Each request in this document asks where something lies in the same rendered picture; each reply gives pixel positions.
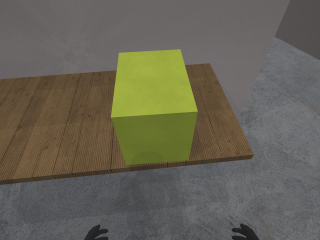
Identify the table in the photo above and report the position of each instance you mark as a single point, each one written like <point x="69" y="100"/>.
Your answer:
<point x="60" y="126"/>

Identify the carton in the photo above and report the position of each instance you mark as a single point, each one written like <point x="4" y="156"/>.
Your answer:
<point x="153" y="111"/>

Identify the right robot hand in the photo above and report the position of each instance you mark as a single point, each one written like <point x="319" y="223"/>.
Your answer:
<point x="246" y="231"/>

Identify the left robot hand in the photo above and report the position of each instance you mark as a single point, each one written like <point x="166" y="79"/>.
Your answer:
<point x="94" y="232"/>

